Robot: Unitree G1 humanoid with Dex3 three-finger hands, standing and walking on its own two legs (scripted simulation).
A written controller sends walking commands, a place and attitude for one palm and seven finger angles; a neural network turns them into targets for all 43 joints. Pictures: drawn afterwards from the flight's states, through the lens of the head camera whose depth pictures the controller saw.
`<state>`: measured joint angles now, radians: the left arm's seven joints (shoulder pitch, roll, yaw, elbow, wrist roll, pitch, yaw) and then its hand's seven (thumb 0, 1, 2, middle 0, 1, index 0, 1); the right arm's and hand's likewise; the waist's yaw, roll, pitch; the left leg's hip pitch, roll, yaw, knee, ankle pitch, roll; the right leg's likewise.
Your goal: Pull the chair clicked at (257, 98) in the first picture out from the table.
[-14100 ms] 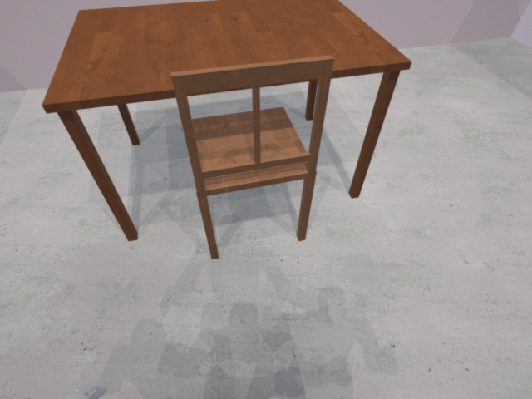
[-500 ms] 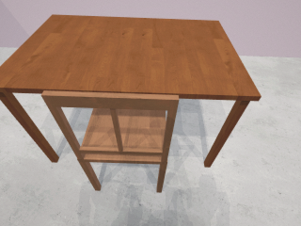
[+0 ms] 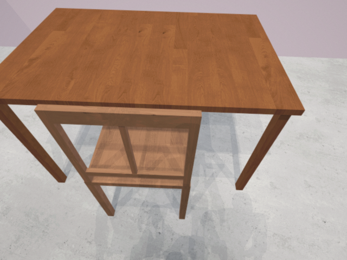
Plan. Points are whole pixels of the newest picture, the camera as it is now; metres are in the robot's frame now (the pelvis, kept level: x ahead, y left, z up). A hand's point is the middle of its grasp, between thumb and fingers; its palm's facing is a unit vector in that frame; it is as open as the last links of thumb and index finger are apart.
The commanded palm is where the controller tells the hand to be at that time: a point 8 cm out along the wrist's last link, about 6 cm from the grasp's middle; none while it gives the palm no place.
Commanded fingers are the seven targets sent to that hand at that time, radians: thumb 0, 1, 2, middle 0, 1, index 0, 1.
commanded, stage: come to a stop and stand still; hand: left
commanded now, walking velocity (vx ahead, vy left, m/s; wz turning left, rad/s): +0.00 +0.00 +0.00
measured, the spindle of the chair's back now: (129, 151) +0.44 +0.18 -0.11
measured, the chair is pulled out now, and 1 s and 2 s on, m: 0.00 0.00 0.00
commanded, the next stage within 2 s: look again from close up in 0.54 s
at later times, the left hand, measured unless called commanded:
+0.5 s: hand out of the picture -0.01 +0.24 -0.17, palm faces +0.00 -0.97 -0.25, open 7.4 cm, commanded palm none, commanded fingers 0.00 0.90 0.90 -0.20 -0.30 -0.20 -0.30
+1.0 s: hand out of the picture -0.04 +0.20 -0.17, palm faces +0.01 -0.98 -0.18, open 7.4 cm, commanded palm none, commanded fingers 0.00 0.90 0.90 -0.20 -0.30 -0.20 -0.30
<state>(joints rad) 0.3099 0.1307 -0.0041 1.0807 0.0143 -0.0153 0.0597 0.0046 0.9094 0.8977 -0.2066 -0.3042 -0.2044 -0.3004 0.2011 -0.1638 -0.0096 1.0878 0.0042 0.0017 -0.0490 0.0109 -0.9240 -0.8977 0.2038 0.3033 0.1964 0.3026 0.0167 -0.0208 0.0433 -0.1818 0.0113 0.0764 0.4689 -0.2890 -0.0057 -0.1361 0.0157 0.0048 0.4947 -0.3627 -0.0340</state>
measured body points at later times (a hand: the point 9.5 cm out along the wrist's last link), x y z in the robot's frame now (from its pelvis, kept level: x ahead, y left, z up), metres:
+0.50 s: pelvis -0.04 +0.04 +0.00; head -0.03 +0.04 +0.45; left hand -0.01 +0.29 -0.15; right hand -0.02 -0.19 -0.16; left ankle -0.02 +0.12 -0.74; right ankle -0.06 -0.09 -0.74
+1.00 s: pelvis -0.03 +0.04 +0.00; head -0.02 +0.04 +0.45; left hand -0.04 +0.26 -0.16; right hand -0.01 -0.19 -0.15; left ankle -0.02 +0.12 -0.74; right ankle -0.06 -0.10 -0.74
